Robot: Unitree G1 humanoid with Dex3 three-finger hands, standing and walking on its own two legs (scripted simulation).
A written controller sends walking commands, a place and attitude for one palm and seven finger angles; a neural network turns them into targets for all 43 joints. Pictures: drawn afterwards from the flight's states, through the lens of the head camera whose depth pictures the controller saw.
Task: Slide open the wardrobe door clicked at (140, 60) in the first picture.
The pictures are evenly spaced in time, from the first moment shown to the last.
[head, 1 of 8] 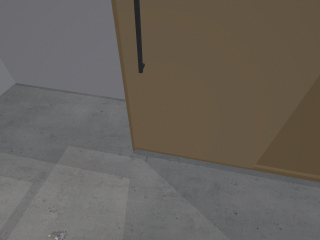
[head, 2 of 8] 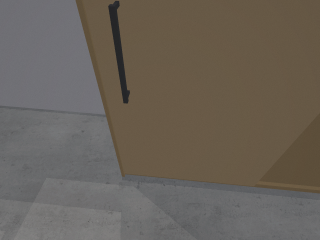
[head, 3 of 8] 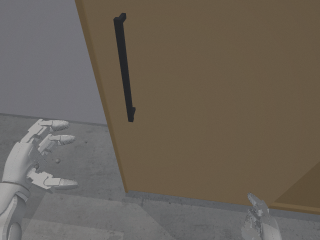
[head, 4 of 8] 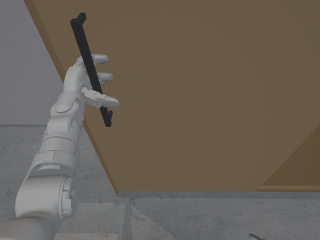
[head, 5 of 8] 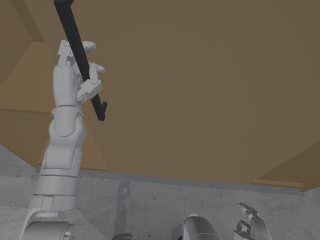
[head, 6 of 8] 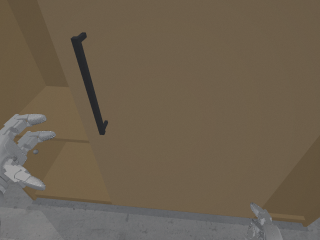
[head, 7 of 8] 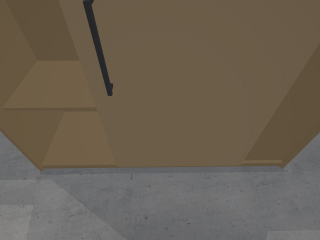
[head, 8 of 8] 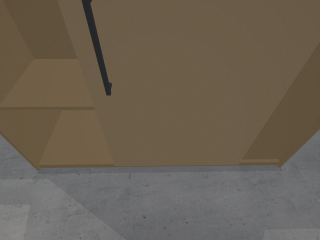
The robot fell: no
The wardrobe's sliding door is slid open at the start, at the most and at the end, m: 0.00 0.52 0.52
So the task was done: yes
